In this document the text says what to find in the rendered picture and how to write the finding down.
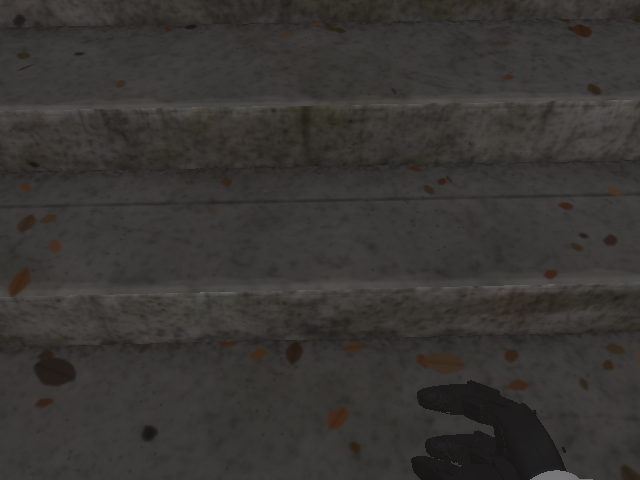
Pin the robot right hand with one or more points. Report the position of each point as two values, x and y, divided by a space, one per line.
520 450

